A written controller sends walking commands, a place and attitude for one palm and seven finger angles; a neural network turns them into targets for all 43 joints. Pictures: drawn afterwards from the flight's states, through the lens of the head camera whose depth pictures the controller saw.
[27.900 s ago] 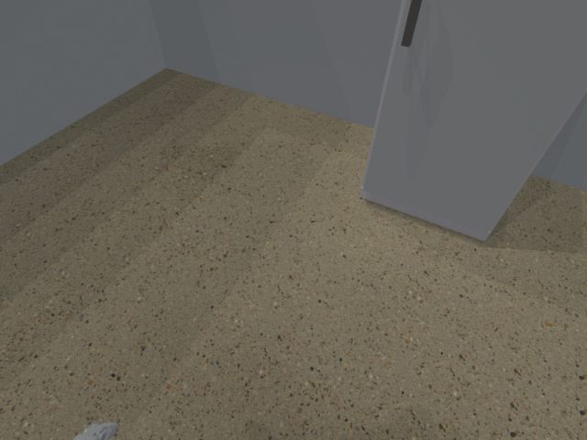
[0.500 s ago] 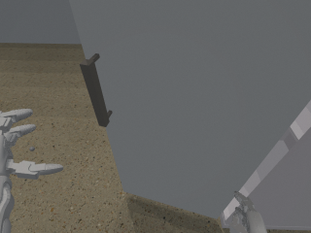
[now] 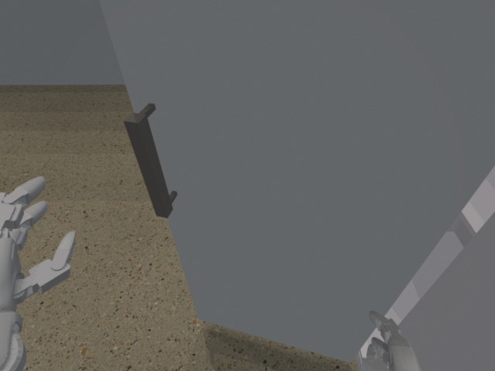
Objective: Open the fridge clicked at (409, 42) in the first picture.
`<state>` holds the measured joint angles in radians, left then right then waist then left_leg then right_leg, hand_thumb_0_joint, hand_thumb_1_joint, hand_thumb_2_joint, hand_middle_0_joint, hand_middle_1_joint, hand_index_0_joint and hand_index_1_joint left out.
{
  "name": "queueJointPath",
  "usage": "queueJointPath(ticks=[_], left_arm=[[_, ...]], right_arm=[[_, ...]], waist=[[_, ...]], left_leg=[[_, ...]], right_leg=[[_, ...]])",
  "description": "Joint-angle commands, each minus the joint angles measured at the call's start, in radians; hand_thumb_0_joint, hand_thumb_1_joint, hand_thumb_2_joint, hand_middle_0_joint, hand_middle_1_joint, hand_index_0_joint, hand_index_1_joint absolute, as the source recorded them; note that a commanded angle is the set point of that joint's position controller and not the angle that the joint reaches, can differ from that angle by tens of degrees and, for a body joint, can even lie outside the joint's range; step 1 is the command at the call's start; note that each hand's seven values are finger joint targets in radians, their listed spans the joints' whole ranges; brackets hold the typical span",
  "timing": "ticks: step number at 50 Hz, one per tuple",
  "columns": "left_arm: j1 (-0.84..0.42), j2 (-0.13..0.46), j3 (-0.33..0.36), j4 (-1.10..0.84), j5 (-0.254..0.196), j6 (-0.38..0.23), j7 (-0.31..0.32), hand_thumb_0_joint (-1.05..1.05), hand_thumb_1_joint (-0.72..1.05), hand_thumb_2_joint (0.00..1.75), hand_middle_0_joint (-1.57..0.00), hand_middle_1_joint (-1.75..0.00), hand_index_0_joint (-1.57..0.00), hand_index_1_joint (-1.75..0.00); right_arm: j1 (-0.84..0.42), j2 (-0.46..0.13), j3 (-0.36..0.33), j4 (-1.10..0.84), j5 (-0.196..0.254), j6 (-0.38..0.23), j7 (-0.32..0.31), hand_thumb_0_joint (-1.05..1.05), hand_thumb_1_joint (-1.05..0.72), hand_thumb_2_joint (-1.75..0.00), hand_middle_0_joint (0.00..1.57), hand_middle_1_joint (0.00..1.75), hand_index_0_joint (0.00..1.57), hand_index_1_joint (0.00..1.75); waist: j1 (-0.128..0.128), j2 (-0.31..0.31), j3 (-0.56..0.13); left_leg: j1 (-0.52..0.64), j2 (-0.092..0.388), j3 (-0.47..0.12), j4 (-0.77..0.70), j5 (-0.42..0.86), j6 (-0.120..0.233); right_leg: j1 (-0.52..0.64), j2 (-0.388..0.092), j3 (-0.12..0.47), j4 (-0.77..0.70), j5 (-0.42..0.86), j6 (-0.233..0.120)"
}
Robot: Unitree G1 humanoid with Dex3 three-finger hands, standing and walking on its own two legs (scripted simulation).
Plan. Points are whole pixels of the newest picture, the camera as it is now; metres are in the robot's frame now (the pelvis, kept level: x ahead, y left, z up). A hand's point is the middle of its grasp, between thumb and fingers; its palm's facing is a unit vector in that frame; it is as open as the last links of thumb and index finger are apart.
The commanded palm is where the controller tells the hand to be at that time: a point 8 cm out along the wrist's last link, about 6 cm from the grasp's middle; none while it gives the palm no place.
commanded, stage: draw the hand back to the body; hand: left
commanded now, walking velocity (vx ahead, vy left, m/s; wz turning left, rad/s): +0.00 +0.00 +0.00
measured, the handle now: (157, 164) +0.42 +0.23 +0.12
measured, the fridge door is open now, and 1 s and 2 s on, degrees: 75 75 75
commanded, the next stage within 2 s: step back with the hand held close in 0.40 s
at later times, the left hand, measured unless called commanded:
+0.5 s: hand (57, 269) +0.18 +0.26 +0.16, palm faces +0.48 -0.79 -0.37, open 7.4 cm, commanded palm +0.13 +0.29 +0.17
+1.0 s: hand (26, 287) +0.15 +0.29 +0.15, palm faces +0.39 -0.79 -0.47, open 7.4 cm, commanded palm +0.09 +0.32 +0.17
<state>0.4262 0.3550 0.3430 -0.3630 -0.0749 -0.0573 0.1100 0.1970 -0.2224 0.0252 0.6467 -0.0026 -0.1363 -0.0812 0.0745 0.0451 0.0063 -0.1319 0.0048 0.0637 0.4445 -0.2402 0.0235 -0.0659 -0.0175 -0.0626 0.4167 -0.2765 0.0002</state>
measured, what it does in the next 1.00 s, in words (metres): shifts its weight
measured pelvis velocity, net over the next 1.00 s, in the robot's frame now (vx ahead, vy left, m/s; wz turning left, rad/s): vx -0.05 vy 0.02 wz -0.01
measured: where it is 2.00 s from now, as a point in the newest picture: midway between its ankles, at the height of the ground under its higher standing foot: outside the picture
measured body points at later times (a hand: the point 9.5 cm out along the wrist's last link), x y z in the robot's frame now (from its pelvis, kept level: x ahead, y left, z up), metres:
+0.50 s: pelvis -0.01 -0.01 +0.00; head -0.04 -0.03 +0.45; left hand +0.15 +0.30 +0.18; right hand +0.18 -0.23 -0.08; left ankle +0.01 +0.10 -0.74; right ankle -0.03 -0.12 -0.74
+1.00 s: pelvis -0.05 +0.02 -0.01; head -0.03 +0.04 +0.44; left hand +0.13 +0.33 +0.18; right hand +0.13 -0.22 -0.08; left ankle +0.01 +0.10 -0.74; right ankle -0.03 -0.12 -0.74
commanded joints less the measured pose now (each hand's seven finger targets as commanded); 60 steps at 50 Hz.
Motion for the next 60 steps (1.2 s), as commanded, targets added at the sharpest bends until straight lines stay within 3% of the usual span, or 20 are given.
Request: queueJointPath(ticks=[1,4,5,12,15,17,20,22,25,26,27,28,29,33,40,45,49,54,56,60], left_arm=[[-0.072,0.199,0.124,-0.237,-0.003,-0.069,0.016,0.0,0.9,0.9,-0.2,-0.3,-0.2,-0.3],[-0.089,0.185,0.111,-0.227,-0.003,-0.065,0.017,0.0,0.9,0.9,-0.2,-0.3,-0.2,-0.3],[-0.087,0.193,0.119,-0.215,-0.004,-0.063,0.017,0.0,0.9,0.9,-0.2,-0.3,-0.2,-0.3],[-0.111,0.191,0.109,-0.239,-0.001,-0.069,0.018,0.0,0.9,0.9,-0.2,-0.3,-0.2,-0.3],[-0.094,0.198,0.119,-0.221,-0.002,-0.069,0.018,0.0,0.9,0.9,-0.2,-0.3,-0.2,-0.3],[-0.1,0.196,0.117,-0.228,-0.003,-0.069,0.016,0.0,0.9,0.9,-0.2,-0.3,-0.2,-0.3],[-0.087,0.198,0.124,-0.206,-0.005,-0.069,0.013,0.0,0.9,0.9,-0.2,-0.3,-0.2,-0.3],[-0.101,0.196,0.119,-0.226,-0.004,-0.073,0.012,0.0,0.9,0.9,-0.2,-0.3,-0.2,-0.3],[-0.086,0.193,0.12,-0.211,-0.003,-0.073,0.011,0.0,0.9,0.9,-0.2,-0.3,-0.2,-0.3],[-0.157,0.156,0.062,-0.226,0.001,-0.074,0.008,0.0,0.9,0.9,-0.2,-0.3,-0.2,-0.3],[-0.291,0.296,0.19,-0.315,0.007,-0.119,0.023,0.0,0.9,0.9,-0.2,-0.3,-0.2,-0.3],[-0.166,0.22,0.137,-0.2,0.01,-0.121,0.017,0.0,0.9,0.9,-0.2,-0.3,-0.2,-0.3],[-0.089,0.186,0.113,-0.173,0.016,-0.119,0.014,0.0,0.9,0.9,-0.2,-0.3,-0.2,-0.3],[0.015,0.201,0.135,-0.252,0.014,-0.136,0.02,0.0,0.9,0.9,-0.2,-0.3,-0.2,-0.3],[0.087,0.265,0.211,-0.358,0.005,-0.156,0.039,0.0,0.9,0.9,-0.2,-0.3,-0.2,-0.3],[0.098,0.251,0.209,-0.364,0.009,-0.169,0.043,0.0,0.9,0.9,-0.2,-0.3,-0.2,-0.3],[0.076,0.226,0.211,-0.351,0.027,-0.184,0.045,0.0,0.9,0.9,-0.2,-0.3,-0.2,-0.3],[0.062,0.22,0.222,-0.363,0.042,-0.208,0.041,0.0,0.9,0.9,-0.2,-0.3,-0.2,-0.3],[0.051,0.216,0.217,-0.374,0.044,-0.215,0.041,0.0,0.9,0.9,-0.2,-0.3,-0.2,-0.3],[-0.014,0.237,0.209,-0.384,0.046,-0.227,0.048,0.0,0.9,0.9,-0.2,-0.3,-0.2,-0.3]], right_arm=[[-0.128,-0.11,-0.038,-0.162,0.003,-0.051,-0.01,0.0,-0.9,-0.9,0.2,0.3,0.2,0.3],[-0.132,-0.106,-0.037,-0.159,0.004,-0.045,-0.013,0.0,-0.9,-0.9,0.2,0.3,0.2,0.3],[-0.13,-0.111,-0.038,-0.156,0.002,-0.046,-0.016,0.0,-0.9,-0.9,0.2,0.3,0.2,0.3],[-0.142,-0.106,-0.035,-0.156,-0.001,-0.05,-0.02,0.0,-0.9,-0.9,0.2,0.3,0.2,0.3],[-0.141,-0.11,-0.038,-0.149,-0.002,-0.054,-0.02,0.0,-0.9,-0.9,0.2,0.3,0.2,0.3],[-0.142,-0.105,-0.036,-0.154,-0.002,-0.052,-0.018,0.0,-0.9,-0.9,0.2,0.3,0.2,0.3],[-0.144,-0.109,-0.039,-0.149,-0.003,-0.05,-0.021,0.0,-0.9,-0.9,0.2,0.3,0.2,0.3],[-0.145,-0.103,-0.037,-0.151,-0.002,-0.05,-0.02,0.0,-0.9,-0.9,0.2,0.3,0.2,0.3],[-0.147,-0.105,-0.039,-0.147,-0.002,-0.051,-0.02,0.0,-0.9,-0.9,0.2,0.3,0.2,0.3],[-0.15,-0.103,-0.031,-0.146,-0.003,-0.053,-0.018,0.0,-0.9,-0.9,0.2,0.3,0.2,0.3],[-0.164,-0.126,-0.029,-0.195,0.008,-0.026,-0.012,0.0,-0.9,-0.9,0.2,0.3,0.2,0.3],[-0.149,-0.109,-0.028,-0.166,0.0,-0.007,-0.014,0.0,-0.9,-0.9,0.2,0.3,0.2,0.3],[-0.137,-0.107,-0.032,-0.177,-0.002,0.01,-0.01,0.0,-0.9,-0.9,0.2,0.3,0.2,0.3],[-0.118,-0.113,-0.047,-0.214,0.002,0.054,-0.008,0.0,-0.9,-0.9,0.2,0.3,0.2,0.3],[-0.114,-0.121,-0.059,-0.259,0.007,0.076,-0.022,0.0,-0.9,-0.9,0.2,0.3,0.2,0.3],[-0.104,-0.135,-0.063,-0.269,0.009,0.06,-0.022,0.0,-0.9,-0.9,0.2,0.3,0.2,0.3],[-0.094,-0.145,-0.066,-0.272,0.009,0.039,-0.02,0.0,-0.9,-0.9,0.2,0.3,0.2,0.3],[-0.079,-0.142,-0.071,-0.26,0.01,0.005,-0.016,0.0,-0.9,-0.9,0.2,0.3,0.2,0.3],[-0.069,-0.137,-0.071,-0.255,0.009,-0.005,-0.014,0.0,-0.9,-0.9,0.2,0.3,0.2,0.3],[-0.061,-0.133,-0.075,-0.23,-0.002,-0.016,-0.011,0.0,-0.9,-0.9,0.2,0.3,0.2,0.3]], waist=[[0.007,0.032,-0.068],[0.001,0.035,-0.051],[0.002,0.001,-0.037],[0.007,0.039,-0.057],[0.01,-0.007,-0.047],[0.008,0.029,-0.051],[0.011,-0.021,-0.033],[0.008,0.03,-0.044],[0.011,0.017,-0.037],[-0.002,0.035,-0.031],[-0.032,0.011,0.061],[-0.04,-0.076,0.053],[-0.036,-0.103,0.032],[-0.043,-0.033,-0.105],[-0.041,0.019,-0.19],[-0.042,0.074,-0.157],[-0.047,0.121,-0.102],[-0.052,0.095,-0.099],[-0.058,0.057,-0.098],[-0.066,-0.045,-0.049]], left_leg=[[0.078,0.031,-0.062,-0.062,0.235,0.002],[0.077,0.025,-0.054,-0.065,0.198,0.004],[0.069,0.026,-0.057,-0.066,0.201,0.007],[0.086,0.018,-0.055,-0.069,0.194,0.009],[0.08,0.019,-0.058,-0.074,0.198,0.01],[0.085,0.016,-0.051,-0.073,0.193,0.01],[0.077,0.019,-0.052,-0.078,0.183,0.012],[0.09,0.014,-0.045,-0.075,0.183,0.013],[0.086,0.016,-0.047,-0.08,0.185,0.012],[0.092,0.012,-0.047,-0.083,0.171,0.012],[-0.002,0.035,-0.068,-0.033,0.097,0.028],[-0.013,0.028,-0.078,0.0,0.079,0.028],[-0.02,0.029,-0.071,0.029,0.088,0.028],[-0.013,0.047,-0.067,0.027,0.219,0.022],[-0.043,0.092,-0.109,-0.009,0.371,0.028],[-0.183,0.122,-0.162,-0.082,0.161,0.043],[-0.425,0.163,-0.217,-0.174,-0.205,0.076],[-0.526,0.176,-0.244,-0.182,-0.383,0.09],[-0.494,0.145,-0.222,-0.132,-0.35,0.076],[-0.341,0.063,-0.162,0.03,-0.31,0.028]], right_leg=[[-0.066,-0.01,0.026,-0.07,0.218,-0.018],[-0.08,-0.008,0.028,-0.081,0.189,-0.015],[-0.078,-0.007,0.027,-0.09,0.195,-0.015],[-0.065,-0.01,0.033,-0.093,0.187,-0.014],[-0.061,-0.007,0.029,-0.1,0.19,-0.013],[-0.06,-0.01,0.035,-0.1,0.194,-0.011],[-0.063,-0.007,0.033,-0.112,0.178,-0.01],[-0.063,-0.011,0.039,-0.112,0.186,-0.009],[-0.061,-0.008,0.037,-0.117,0.18,-0.01],[-0.071,-0.009,0.038,-0.117,0.168,-0.008],[-0.182,-0.061,0.134,-0.183,0.174,-0.003],[-0.197,-0.09,0.138,-0.193,0.153,-0.008],[-0.205,-0.108,0.147,-0.19,0.163,-0.007],[-0.148,-0.114,0.108,-0.09,0.301,-0.006],[-0.098,-0.057,0.079,0.023,0.372,0.007],[-0.066,-0.023,0.074,0.071,0.222,0.008],[0.03,0.008,0.072,0.179,0.119,0.009],[0.057,0.019,0.084,0.226,0.082,0.008],[0.014,0.002,0.108,0.176,0.084,-0.001],[-0.25,-0.088,0.234,-0.034,-0.198,-0.058]])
